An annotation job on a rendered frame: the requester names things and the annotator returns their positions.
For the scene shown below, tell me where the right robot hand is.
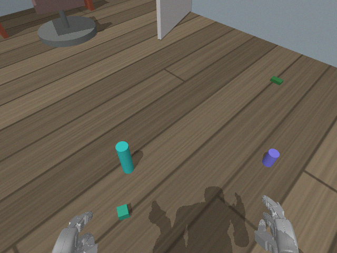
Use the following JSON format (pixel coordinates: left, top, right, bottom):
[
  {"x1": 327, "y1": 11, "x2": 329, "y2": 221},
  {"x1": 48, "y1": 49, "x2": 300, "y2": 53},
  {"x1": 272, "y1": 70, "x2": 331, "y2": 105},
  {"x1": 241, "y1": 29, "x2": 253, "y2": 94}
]
[{"x1": 254, "y1": 195, "x2": 299, "y2": 253}]

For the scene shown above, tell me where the left robot hand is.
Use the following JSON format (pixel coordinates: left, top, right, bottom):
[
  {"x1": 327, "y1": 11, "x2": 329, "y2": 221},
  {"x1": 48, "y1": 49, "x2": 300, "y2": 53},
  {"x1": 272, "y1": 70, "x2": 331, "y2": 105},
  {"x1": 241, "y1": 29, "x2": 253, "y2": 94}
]
[{"x1": 52, "y1": 211, "x2": 98, "y2": 253}]

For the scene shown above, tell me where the office chair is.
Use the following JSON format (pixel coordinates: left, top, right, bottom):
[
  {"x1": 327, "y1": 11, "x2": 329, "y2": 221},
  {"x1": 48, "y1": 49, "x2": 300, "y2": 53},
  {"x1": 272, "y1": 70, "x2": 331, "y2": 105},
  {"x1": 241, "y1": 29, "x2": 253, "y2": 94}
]
[{"x1": 32, "y1": 0, "x2": 97, "y2": 47}]

